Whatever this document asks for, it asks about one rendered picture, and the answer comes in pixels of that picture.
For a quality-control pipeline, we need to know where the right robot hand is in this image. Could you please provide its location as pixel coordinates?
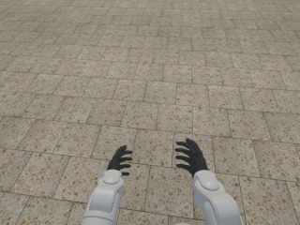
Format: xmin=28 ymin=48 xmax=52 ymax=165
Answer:
xmin=174 ymin=138 xmax=209 ymax=178

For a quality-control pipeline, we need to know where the left robot hand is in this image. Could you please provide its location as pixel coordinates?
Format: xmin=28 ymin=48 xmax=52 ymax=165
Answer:
xmin=107 ymin=145 xmax=132 ymax=176

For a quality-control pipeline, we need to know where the robot left forearm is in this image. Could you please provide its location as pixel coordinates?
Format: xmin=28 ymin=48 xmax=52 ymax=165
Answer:
xmin=82 ymin=169 xmax=124 ymax=225

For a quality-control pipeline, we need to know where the robot right forearm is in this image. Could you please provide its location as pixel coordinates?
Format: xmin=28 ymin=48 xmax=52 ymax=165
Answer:
xmin=192 ymin=170 xmax=244 ymax=225

